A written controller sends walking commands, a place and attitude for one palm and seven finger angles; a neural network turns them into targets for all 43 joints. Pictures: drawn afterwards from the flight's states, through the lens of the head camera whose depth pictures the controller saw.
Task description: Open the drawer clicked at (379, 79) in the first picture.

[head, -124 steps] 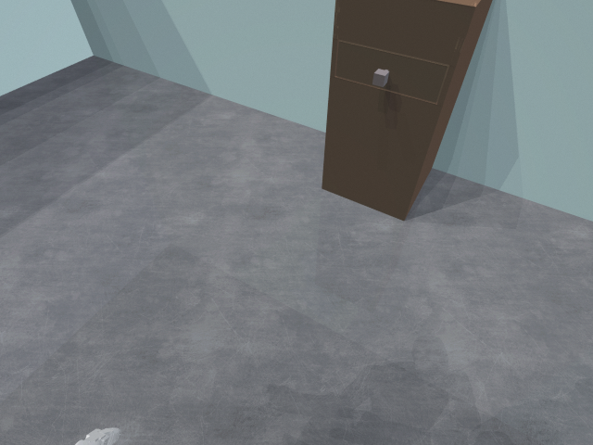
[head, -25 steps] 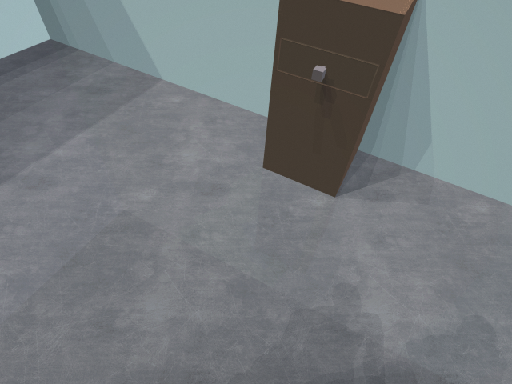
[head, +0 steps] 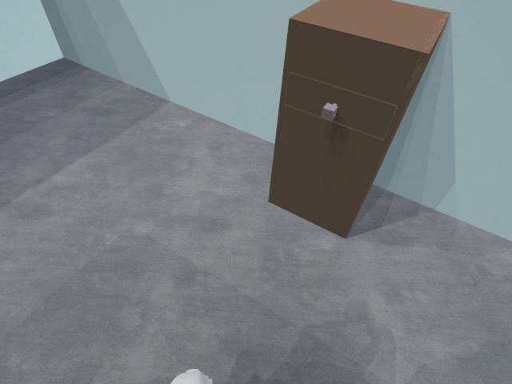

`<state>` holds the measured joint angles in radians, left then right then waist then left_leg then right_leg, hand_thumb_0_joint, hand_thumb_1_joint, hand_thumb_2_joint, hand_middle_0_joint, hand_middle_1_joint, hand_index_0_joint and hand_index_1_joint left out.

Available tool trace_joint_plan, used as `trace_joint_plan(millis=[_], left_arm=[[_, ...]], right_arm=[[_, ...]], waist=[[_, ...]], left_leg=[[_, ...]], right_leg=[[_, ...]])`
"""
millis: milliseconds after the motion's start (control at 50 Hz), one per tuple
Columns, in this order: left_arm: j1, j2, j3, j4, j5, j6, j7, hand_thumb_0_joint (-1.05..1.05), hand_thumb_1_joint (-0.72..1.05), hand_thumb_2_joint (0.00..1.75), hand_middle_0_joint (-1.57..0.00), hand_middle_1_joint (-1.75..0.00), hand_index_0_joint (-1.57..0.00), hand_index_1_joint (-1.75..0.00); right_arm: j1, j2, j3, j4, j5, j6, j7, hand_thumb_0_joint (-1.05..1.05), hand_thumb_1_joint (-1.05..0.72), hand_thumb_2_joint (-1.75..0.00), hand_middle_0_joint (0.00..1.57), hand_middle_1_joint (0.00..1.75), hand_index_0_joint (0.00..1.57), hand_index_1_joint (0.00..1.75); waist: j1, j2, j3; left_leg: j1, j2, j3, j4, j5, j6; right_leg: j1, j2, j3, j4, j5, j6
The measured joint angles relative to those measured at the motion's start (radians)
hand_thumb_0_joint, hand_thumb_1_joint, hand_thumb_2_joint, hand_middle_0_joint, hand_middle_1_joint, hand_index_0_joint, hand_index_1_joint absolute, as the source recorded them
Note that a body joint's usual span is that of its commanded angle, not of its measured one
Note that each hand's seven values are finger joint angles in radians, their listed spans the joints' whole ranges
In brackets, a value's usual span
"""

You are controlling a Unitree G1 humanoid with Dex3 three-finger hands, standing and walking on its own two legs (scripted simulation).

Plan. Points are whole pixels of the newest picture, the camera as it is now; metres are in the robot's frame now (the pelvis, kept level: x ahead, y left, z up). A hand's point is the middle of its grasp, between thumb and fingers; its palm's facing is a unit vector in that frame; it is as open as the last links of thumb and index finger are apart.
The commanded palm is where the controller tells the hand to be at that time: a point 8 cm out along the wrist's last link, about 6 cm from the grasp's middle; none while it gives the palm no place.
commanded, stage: walk to a spot facing it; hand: left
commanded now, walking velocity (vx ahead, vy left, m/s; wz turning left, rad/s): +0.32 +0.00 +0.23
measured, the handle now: (331, 109) +1.00 -0.24 -0.10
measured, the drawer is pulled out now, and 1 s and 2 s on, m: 0.00 0.00 0.00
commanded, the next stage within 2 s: turn to face it in 0.10 s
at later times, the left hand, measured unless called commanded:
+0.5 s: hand (147, 363) +0.20 +0.21 -0.17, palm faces -0.01 -0.98 -0.18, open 7.3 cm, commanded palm none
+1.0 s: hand (174, 279) +0.37 +0.19 -0.17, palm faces -0.24 -0.95 -0.21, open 7.4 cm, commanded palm none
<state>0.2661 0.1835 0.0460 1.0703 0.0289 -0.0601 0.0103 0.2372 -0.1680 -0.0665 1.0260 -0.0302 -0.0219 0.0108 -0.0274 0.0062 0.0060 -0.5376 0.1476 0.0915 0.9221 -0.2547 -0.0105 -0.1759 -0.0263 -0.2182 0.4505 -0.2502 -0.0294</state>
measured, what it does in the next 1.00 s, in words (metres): walks ahead, turning right: left foot, then right foot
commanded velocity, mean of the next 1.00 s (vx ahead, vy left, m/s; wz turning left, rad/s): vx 0.04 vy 0.00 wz -0.41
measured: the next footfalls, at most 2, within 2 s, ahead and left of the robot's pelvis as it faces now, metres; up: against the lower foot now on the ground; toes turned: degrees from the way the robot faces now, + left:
left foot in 0.14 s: +0.19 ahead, +0.14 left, +0.00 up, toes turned +12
right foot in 0.58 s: +0.29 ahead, -0.11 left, +0.00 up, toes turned -16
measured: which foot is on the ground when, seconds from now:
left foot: up 0.00-0.12, down 0.14-0.60, up 0.62-1.00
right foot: down 0.00-0.14, up 0.16-0.56, down 0.58-1.00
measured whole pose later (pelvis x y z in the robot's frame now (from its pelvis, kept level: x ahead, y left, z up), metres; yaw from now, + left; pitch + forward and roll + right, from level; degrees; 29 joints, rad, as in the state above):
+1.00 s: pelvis +0.22 +0.02 +0.00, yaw -18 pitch +0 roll +0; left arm 0.18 0.21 0.07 0.93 0.02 0.04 0.00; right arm 0.12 -0.22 -0.05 0.92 -0.01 0.02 -0.03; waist 0.03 -0.02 0.05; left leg -0.33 0.06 0.05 0.69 -0.38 -0.06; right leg -0.34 0.04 0.03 0.51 -0.17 -0.02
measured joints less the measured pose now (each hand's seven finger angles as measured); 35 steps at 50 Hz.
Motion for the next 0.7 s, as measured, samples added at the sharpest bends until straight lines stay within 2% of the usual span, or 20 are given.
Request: trace_joint_plan(millis=[100, 140, 180, 220, 240, 280, 340, 420, 540, 580, 600, 640, 700], left_arm=[[0.068, 0.006, -0.002, 0.02, 0.001, 0.003, -0.007, 0.0, 0.93, 0.9, -0.2, -0.3, -0.2, -0.29], [0.102, 0.006, -0.002, 0.027, -0.002, 0.01, -0.01, 0.0, 0.92, 0.9, -0.2, -0.3, -0.2, -0.29], [0.107, 0.01, -0.001, 0.038, -0.007, 0.03, -0.012, 0.0, 0.92, 0.9, -0.2, -0.3, -0.2, -0.29], [0.099, 0.012, 0.0, 0.044, -0.007, 0.043, -0.013, 0.0, 0.92, 0.9, -0.2, -0.3, -0.2, -0.29], [0.091, 0.013, 0.001, 0.044, -0.006, 0.045, -0.016, 0.01, 0.92, 0.9, -0.2, -0.3, -0.2, -0.29], [0.077, 0.01, 0.002, 0.036, -0.004, 0.047, -0.016, 0.01, 0.92, 0.9, -0.2, -0.3, -0.2, -0.29], [0.06, -0.003, 0.002, 0.018, -0.004, 0.055, -0.011, 0.01, 0.91, 0.9, -0.2, -0.3, -0.19, -0.29], [0.033, -0.022, 0.007, -0.003, -0.005, 0.077, -0.014, 0.0, 0.91, 0.9, -0.2, -0.3, -0.19, -0.29], [-0.014, -0.025, 0.024, -0.036, -0.003, 0.099, -0.019, 0.01, 0.93, 0.9, -0.2, -0.3, -0.2, -0.29], [-0.02, -0.014, 0.025, -0.056, -0.002, 0.087, -0.023, 0.01, 0.93, 0.9, -0.2, -0.3, -0.2, -0.29], [-0.027, -0.007, 0.027, -0.064, 0.0, 0.075, -0.021, 0.01, 0.93, 0.9, -0.2, -0.3, -0.2, -0.29], [-0.054, -0.008, 0.024, -0.077, -0.009, 0.059, -0.012, 0.01, 0.92, 0.9, -0.2, -0.3, -0.2, -0.29], [-0.076, -0.009, 0.022, -0.099, -0.014, 0.064, 0.0, 0.01, 0.92, 0.9, -0.2, -0.3, -0.2, -0.29]], right_arm=[[-0.053, -0.004, 0.004, -0.037, 0.002, -0.012, 0.017, 0.0, -0.91, -0.9, 0.19, 0.3, 0.2, 0.3], [-0.059, -0.008, 0.009, -0.047, -0.002, -0.028, 0.017, 0.0, -0.91, -0.9, 0.19, 0.3, 0.2, 0.3], [-0.068, 0.001, 0.016, -0.05, -0.006, -0.044, 0.007, 0.0, -0.91, -0.9, 0.19, 0.3, 0.2, 0.3], [-0.057, 0.014, 0.026, -0.045, -0.003, -0.048, -0.006, 0.0, -0.91, -0.9, 0.19, 0.3, 0.2, 0.3], [-0.047, 0.022, 0.031, -0.037, -0.002, -0.048, -0.012, 0.0, -0.91, -0.9, 0.19, 0.3, 0.2, 0.3], [-0.029, 0.026, 0.021, -0.021, 0.007, -0.053, -0.034, -0.01, -0.93, -0.89, 0.2, 0.3, 0.21, 0.3], [-0.003, 0.015, 0.026, 0.009, 0.005, -0.049, -0.04, -0.01, -0.95, -0.89, 0.2, 0.3, 0.21, 0.3], [0.027, 0.014, 0.03, 0.04, 0.004, -0.031, -0.041, -0.01, -0.94, -0.89, 0.2, 0.3, 0.21, 0.3], [0.047, 0.021, 0.018, 0.053, 0.0, 0.002, -0.039, 0.0, -0.92, -0.89, 0.2, 0.3, 0.21, 0.3], [0.06, 0.019, 0.015, 0.05, 0.002, 0.012, -0.036, 0.0, -0.91, -0.89, 0.2, 0.3, 0.21, 0.3], [0.061, 0.017, 0.013, 0.047, 0.005, 0.019, -0.033, 0.0, -0.91, -0.89, 0.2, 0.3, 0.21, 0.3], [0.04, 0.003, 0.011, 0.04, 0.011, 0.04, -0.034, 0.0, -0.91, -0.89, 0.2, 0.3, 0.21, 0.3], [-0.003, -0.013, 0.007, 0.023, 0.012, 0.061, -0.037, 0.0, -0.91, -0.89, 0.2, 0.3, 0.2, 0.3]], waist=[[0.042, -0.017, 0.0], [0.049, -0.023, 0.003], [0.05, -0.043, 0.021], [0.049, -0.05, 0.031], [0.05, -0.053, 0.034], [0.053, -0.056, 0.038], [0.055, -0.049, 0.04], [0.051, -0.032, 0.049], [0.026, 0.002, 0.081], [0.022, 0.015, 0.084], [0.023, 0.022, 0.084], [0.022, 0.046, 0.104], [0.029, 0.049, 0.11]], left_leg=[[0.093, -0.019, 0.032, -0.237, 0.021, 0.01], [0.153, -0.04, 0.047, -0.311, 0.04, 0.03], [0.158, -0.063, 0.062, -0.265, 0.018, 0.063], [0.191, -0.079, 0.073, -0.284, -0.003, 0.074], [0.215, -0.087, 0.078, -0.315, 0.002, 0.07], [0.266, -0.102, 0.092, -0.387, 0.02, 0.068], [0.335, -0.108, 0.114, -0.472, 0.034, 0.069], [0.398, -0.097, 0.147, -0.505, 0.013, 0.053], [0.431, -0.049, 0.206, -0.412, -0.09, 0.009], [0.417, -0.02, 0.22, -0.327, -0.15, -0.015], [0.381, 0.001, 0.214, -0.243, -0.175, -0.023], [0.275, 0.004, 0.113, -0.02, -0.267, -0.038], [0.146, -0.022, 0.017, 0.186, -0.248, -0.051]], right_leg=[[0.087, -0.019, -0.025, 0.013, -0.079, 0.04], [0.085, -0.044, -0.024, 0.098, -0.146, 0.052], [0.0, -0.06, 0.043, 0.347, -0.233, 0.04], [-0.112, -0.054, 0.097, 0.586, -0.226, 0.03], [-0.161, -0.056, 0.109, 0.652, -0.196, 0.03], [-0.239, -0.065, 0.13, 0.692, -0.14, 0.035], [-0.306, -0.072, 0.14, 0.628, -0.092, 0.045], [-0.323, -0.072, 0.132, 0.48, -0.049, 0.054], [-0.253, -0.054, 0.104, 0.293, -0.03, 0.047], [-0.194, -0.042, 0.092, 0.194, 0.035, 0.037], [-0.192, -0.03, 0.09, 0.187, 0.029, 0.002], [-0.208, -0.007, 0.086, 0.227, -0.009, -0.032], [-0.19, 0.014, 0.103, 0.182, 0.005, -0.033]])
